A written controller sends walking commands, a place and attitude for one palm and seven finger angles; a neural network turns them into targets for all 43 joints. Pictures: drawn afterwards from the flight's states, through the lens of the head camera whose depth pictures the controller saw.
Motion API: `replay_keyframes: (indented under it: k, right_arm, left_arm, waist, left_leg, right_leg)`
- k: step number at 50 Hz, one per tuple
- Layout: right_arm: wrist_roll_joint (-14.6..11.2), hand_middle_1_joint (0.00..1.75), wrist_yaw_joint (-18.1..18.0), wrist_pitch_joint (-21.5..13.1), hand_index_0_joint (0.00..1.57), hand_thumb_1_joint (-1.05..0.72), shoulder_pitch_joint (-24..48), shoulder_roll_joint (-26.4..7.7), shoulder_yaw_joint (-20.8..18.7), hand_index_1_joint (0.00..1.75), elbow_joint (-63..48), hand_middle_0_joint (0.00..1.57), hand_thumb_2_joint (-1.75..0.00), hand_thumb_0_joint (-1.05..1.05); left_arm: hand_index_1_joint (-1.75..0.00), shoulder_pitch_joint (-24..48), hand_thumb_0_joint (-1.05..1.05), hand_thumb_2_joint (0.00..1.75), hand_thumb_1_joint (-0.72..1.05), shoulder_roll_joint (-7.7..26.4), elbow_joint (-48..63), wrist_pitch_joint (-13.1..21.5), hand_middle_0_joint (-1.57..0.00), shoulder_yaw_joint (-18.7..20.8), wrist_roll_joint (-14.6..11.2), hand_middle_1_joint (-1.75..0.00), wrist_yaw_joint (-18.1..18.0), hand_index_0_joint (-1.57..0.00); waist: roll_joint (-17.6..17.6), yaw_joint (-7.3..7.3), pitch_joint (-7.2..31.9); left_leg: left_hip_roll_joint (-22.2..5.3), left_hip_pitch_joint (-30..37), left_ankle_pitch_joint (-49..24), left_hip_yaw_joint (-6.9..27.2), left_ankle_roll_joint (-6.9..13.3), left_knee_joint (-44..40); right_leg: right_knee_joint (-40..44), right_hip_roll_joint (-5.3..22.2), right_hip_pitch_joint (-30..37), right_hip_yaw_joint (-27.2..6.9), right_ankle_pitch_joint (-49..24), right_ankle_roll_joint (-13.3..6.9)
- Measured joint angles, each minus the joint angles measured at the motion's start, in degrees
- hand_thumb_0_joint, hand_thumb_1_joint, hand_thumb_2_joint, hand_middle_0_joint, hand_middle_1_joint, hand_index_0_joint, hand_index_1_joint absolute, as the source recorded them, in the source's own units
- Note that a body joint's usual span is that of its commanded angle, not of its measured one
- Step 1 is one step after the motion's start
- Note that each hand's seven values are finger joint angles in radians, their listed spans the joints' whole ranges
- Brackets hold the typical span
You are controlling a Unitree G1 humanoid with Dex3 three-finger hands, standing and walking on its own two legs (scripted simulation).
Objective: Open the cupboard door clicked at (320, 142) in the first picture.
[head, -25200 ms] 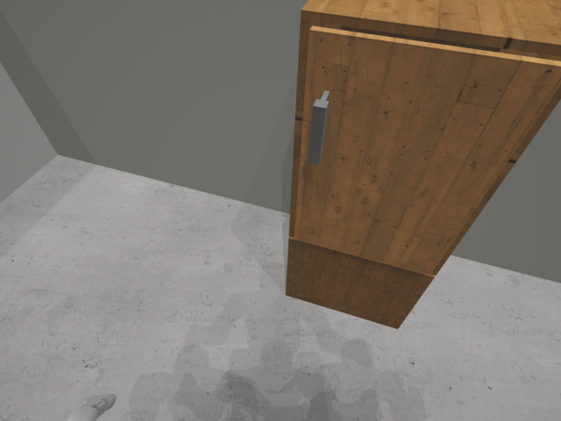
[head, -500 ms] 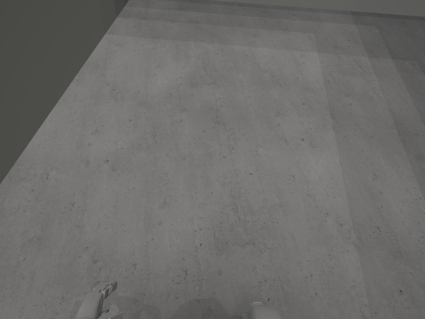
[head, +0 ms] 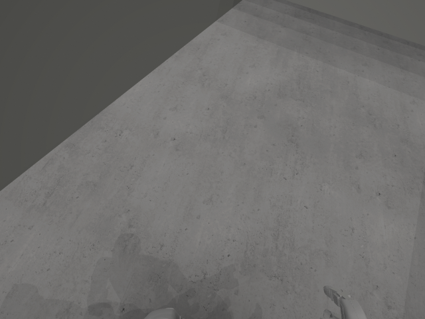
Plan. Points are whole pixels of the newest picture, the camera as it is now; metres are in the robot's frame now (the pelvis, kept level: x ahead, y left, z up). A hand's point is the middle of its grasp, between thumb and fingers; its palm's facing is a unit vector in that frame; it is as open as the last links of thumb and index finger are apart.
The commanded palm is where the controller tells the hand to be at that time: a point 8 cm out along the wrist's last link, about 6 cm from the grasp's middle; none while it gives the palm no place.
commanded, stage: turn to face it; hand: left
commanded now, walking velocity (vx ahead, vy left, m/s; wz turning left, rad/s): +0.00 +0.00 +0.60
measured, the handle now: out of the picture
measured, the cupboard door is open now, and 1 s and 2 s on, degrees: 40 40 40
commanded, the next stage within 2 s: none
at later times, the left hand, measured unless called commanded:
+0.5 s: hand out of the picture +0.10 +0.17 -0.13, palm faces +0.21 -0.94 -0.28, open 7.4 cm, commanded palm none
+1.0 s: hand out of the picture -0.07 +0.19 -0.17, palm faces +0.58 -0.77 -0.26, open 7.4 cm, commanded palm none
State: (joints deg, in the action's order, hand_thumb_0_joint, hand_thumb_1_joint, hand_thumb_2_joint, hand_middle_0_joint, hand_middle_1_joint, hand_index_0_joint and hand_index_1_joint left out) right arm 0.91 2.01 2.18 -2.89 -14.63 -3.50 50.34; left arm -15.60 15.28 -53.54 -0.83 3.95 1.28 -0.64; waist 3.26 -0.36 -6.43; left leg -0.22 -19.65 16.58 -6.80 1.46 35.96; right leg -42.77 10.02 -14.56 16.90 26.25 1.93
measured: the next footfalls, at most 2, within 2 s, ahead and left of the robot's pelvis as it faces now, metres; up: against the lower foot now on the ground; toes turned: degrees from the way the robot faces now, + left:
right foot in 0.44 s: +0.09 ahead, -0.14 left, +0.00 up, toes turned +11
left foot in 0.90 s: -0.01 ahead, +0.08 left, +0.00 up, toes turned +36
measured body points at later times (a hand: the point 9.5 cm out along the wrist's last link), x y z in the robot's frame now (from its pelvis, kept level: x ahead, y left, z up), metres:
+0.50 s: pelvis +0.02 -0.05 +0.01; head +0.08 -0.06 +0.46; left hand +0.09 +0.22 -0.11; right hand +0.13 -0.29 -0.15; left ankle -0.01 +0.08 -0.68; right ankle +0.05 -0.15 -0.72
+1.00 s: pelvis +0.02 -0.03 +0.01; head +0.04 +0.03 +0.45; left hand -0.10 +0.23 -0.15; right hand +0.26 -0.17 -0.11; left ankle -0.04 +0.05 -0.72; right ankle +0.05 -0.17 -0.66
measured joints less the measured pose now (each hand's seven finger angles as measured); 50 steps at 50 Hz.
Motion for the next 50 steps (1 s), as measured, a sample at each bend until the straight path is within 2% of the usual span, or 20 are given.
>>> replay_keyframes:
  k: [1, 2, 5, 8, 12, 19, 21, 22, 24, 25, 28, 30, 35, 41, 44, 45, 47, 50]
  right_arm:
    - [0.0, 0.30, -0.2, -0.5, 0.19, -0.91, 0.0, 0.3, 0.1, 0.30, -0.4, 0.20, -0.90, 0.01]
    - [0.0, 0.30, -0.3, -0.7, 0.19, -0.91, -0.1, 0.6, 0.4, 0.30, -0.6, 0.20, -0.90, 0.00]
    - [0.0, 0.30, -1.1, -0.8, 0.20, -0.91, -1.4, 1.4, 1.0, 0.30, -0.5, 0.20, -0.90, 0.00]
    - [0.0, 0.30, -1.7, -0.8, 0.20, -0.91, -2.8, 1.8, 1.4, 0.30, 0.2, 0.20, -0.90, 0.00]
    - [0.0, 0.30, -1.7, -0.9, 0.20, -0.90, -4.9, 2.6, 1.5, 0.30, 1.1, 0.20, -0.90, 0.00]
    - [0.4, 0.30, -1.5, 0.0, 0.20, -0.90, -8.2, 3.0, 0.8, 0.30, 2.5, 0.20, -0.90, 0.01]
    - [0.2, 0.30, -1.6, 0.4, 0.20, -0.90, -8.9, 2.6, 0.3, 0.30, 2.9, 0.20, -0.90, 0.01]
    - [0.0, 0.30, -1.5, 0.5, 0.20, -0.90, -9.3, 2.3, 0.0, 0.30, 3.0, 0.20, -0.90, 0.01]
    - [-0.3, 0.30, -1.6, 1.0, 0.20, -0.90, -8.9, 1.5, -0.8, 0.30, 3.8, 0.20, -0.90, 0.01]
    - [-0.2, 0.30, -1.5, 1.3, 0.20, -0.90, -8.8, 1.1, -1.1, 0.30, 4.1, 0.20, -0.90, 0.01]
    - [0.0, 0.30, -0.9, 2.1, 0.20, -0.91, -8.5, 0.6, -1.5, 0.30, 4.8, 0.20, -0.90, 0.01]
    - [0.0, 0.30, -0.6, 2.3, 0.20, -0.91, -8.3, 0.5, -1.6, 0.30, 4.9, 0.20, -0.90, 0.01]
    - [-0.1, 0.30, -0.4, 2.7, 0.19, -0.91, -7.0, 0.6, -1.4, 0.30, 5.1, 0.20, -0.90, 0.01]
    - [-0.4, 0.30, -0.2, 2.3, 0.19, -0.91, -3.6, 0.8, -0.9, 0.30, 4.2, 0.20, -0.90, 0.01]
    - [-0.4, 0.30, 0.0, 1.1, 0.19, -0.91, -2.6, 0.9, -0.5, 0.30, 2.5, 0.20, -0.90, 0.01]
    - [-0.2, 0.30, 0.0, 0.4, 0.19, -0.91, -2.6, 0.8, -0.6, 0.30, 1.8, 0.20, -0.90, 0.01]
    - [0.0, 0.30, -0.4, -0.4, 0.19, -0.91, -2.3, 1.5, -0.3, 0.30, 1.3, 0.20, -0.90, 0.01]
    - [0.3, 0.30, -1.3, -0.6, 0.20, -0.91, -3.3, 2.2, 0.4, 0.30, 1.0, 0.20, -0.90, 0.00]
  left_arm:
    - [-0.30, 0.4, 0.00, 0.89, 0.91, 0.7, -0.4, -0.9, -0.20, 0.2, -0.1, -0.30, 0.0, -0.21]
    - [-0.30, 0.9, 0.00, 0.89, 0.91, 1.3, -0.5, -1.8, -0.20, 0.4, -0.1, -0.30, -0.2, -0.21]
    - [-0.30, 2.5, 0.00, 0.89, 0.91, 1.6, -0.5, -2.8, -0.20, 0.8, 0.2, -0.30, -0.4, -0.20]
    - [-0.30, 4.1, 0.01, 0.89, 0.91, 1.0, 0.3, -2.5, -0.19, 0.6, 0.3, -0.30, 0.1, -0.20]
    - [-0.30, 5.7, 0.00, 0.89, 0.91, -0.1, 1.7, -2.0, -0.19, 0.2, 0.2, -0.30, 0.2, -0.20]
    - [-0.30, 8.8, 0.00, 0.89, 0.91, -2.1, 3.6, -1.5, -0.20, -0.6, -0.3, -0.30, 0.2, -0.20]
    - [-0.30, 9.1, 0.00, 0.89, 0.91, -2.7, 4.2, -0.8, -0.20, -0.9, -0.4, -0.30, 0.2, -0.20]
    - [-0.30, 8.9, 0.00, 0.89, 0.91, -3.0, 4.6, -0.2, -0.20, -1.1, -0.3, -0.30, 0.2, -0.20]
    - [-0.30, 9.0, 0.00, 0.89, 0.91, -4.1, 4.6, 0.6, -0.20, -1.6, 0.1, -0.30, -0.1, -0.21]
    - [-0.30, 8.8, 0.00, 0.89, 0.91, -4.5, 4.5, 0.7, -0.20, -1.9, 0.1, -0.30, -0.2, -0.21]
    - [-0.30, 7.6, 0.00, 0.89, 0.90, -5.4, 4.1, 0.4, -0.20, -2.2, 0.0, -0.30, -0.6, -0.21]
    - [-0.30, 6.8, 0.00, 0.89, 0.90, -5.6, 3.6, 0.4, -0.20, -2.2, -0.1, -0.30, -0.7, -0.21]
    - [-0.30, 5.2, 0.00, 0.89, 0.91, -5.4, 3.0, 0.9, -0.20, -1.8, 0.0, -0.30, -0.7, -0.21]
    - [-0.30, 3.4, 0.00, 0.89, 0.91, -3.0, 2.1, 0.7, -0.20, -0.9, 0.6, -0.30, -0.4, -0.21]
    - [-0.30, 1.8, 0.00, 0.89, 0.91, -1.4, 1.3, 0.1, -0.20, -0.1, 0.4, -0.30, -0.1, -0.21]
    - [-0.30, 1.3, 0.00, 0.89, 0.91, -0.9, 1.1, -0.4, -0.20, 0.1, 0.1, -0.30, 0.1, -0.21]
    - [-0.30, 2.0, 0.00, 0.89, 0.91, 0.6, 0.3, -2.1, -0.20, 0.6, 0.0, -0.30, -0.1, -0.21]
    - [-0.30, 3.4, 0.00, 0.89, 0.91, 1.2, -0.2, -3.2, -0.20, 1.1, 0.2, -0.30, -0.2, -0.20]
  waist:
    - [0.6, -0.03, -0.2]
    - [1.0, -0.43, -0.4]
    - [0.8, -0.90, -0.2]
    - [-0.2, -0.88, 0.2]
    - [-1.4, -0.15, 0.7]
    - [-3.3, 2.06, 1.1]
    - [-4.0, 2.46, 1.4]
    - [-4.3, 2.44, 1.6]
    - [-5.6, 2.69, 0.8]
    - [-5.7, 2.97, 0.6]
    - [-5.0, 3.26, 0.6]
    - [-4.1, 3.50, 0.8]
    - [-2.3, 2.85, 0.3]
    - [-0.7, 0.69, -0.7]
    - [0.0, 0.34, -0.1]
    - [-0.1, 0.57, 0.5]
    - [1.1, 0.16, 0.3]
    - [1.1, -0.24, 0.9]
  left_leg:
    - [0.6, -0.9, 1.0, 0.5, 1.6, 1.7]
    - [0.9, -1.2, 2.0, 0.8, 2.2, 2.7]
    - [1.3, -0.2, 1.7, 2.4, 1.8, 0.6]
    - [1.8, 1.4, -0.6, 3.9, 1.7, -3.5]
    - [2.1, 2.8, -2.4, 6.1, 1.5, -6.8]
    - [2.4, 1.9, -2.1, 10.5, -0.5, -5.4]
    - [2.8, 0.6, -1.2, 11.9, -1.4, -3.3]
    - [3.0, -0.4, -0.3, 12.5, -1.9, -1.4]
    - [3.4, -3.8, 8.8, 12.4, -2.8, 8.9]
    - [3.6, -5.9, 10.9, 11.5, -3.0, 15.7]
    - [2.5, -9.9, 9.3, 8.4, -4.3, 30.0]
    - [1.2, -10.6, 7.4, 7.2, -5.0, 32.8]
    - [-1.1, -8.0, 7.8, 5.9, -6.1, 25.3]
    - [-1.4, -2.5, 9.7, 2.6, -5.2, 11.4]
    - [-0.7, 2.3, 2.8, 1.1, -4.0, 0.4]
    - [-0.5, 2.3, -0.6, 1.9, -2.1, -1.0]
    - [0.6, 0.9, 1.8, 2.5, 0.3, 1.9]
    - [1.2, 1.3, 2.8, 4.1, 0.8, 0.2]
  right_leg:
    - [-6.3, -0.4, -2.6, -3.3, 3.2, 0.8]
    - [-12.0, -1.3, -5.1, -6.7, 5.4, 1.2]
    - [-22.0, -3.4, -11.0, -12.5, 3.2, 2.5]
    - [-24.4, -4.1, -14.5, -15.8, -2.1, 3.3]
    - [-20.3, -4.7, -15.3, -17.6, -4.3, 4.0]
    - [-3.1, -7.5, -9.3, -17.1, -2.9, 3.2]
    - [5.1, -8.6, -5.5, -16.3, -6.7, 2.6]
    - [9.2, -8.8, -3.6, -15.8, -9.1, 1.6]
    - [8.1, -8.8, -3.3, -14.2, -8.7, -1.5]
    - [8.2, -8.3, -2.7, -13.2, -8.2, -2.6]
    - [11.0, -6.8, -0.2, -11.1, -8.7, -3.5]
    - [12.9, -5.8, 1.1, -9.7, -9.4, -3.5]
    - [14.7, -3.8, 2.9, -5.7, -9.6, -3.4]
    - [11.1, -1.2, 2.6, -1.4, -7.2, -2.1]
    - [5.9, 0.6, 0.7, 0.3, -4.4, -0.7]
    - [1.7, 0.8, -1.1, -0.4, -2.3, 0.2]
    - [-8.7, -0.3, -5.6, -6.7, 4.2, 1.2]
    - [-18.6, -2.9, -10.8, -12.3, 2.8, 2.0]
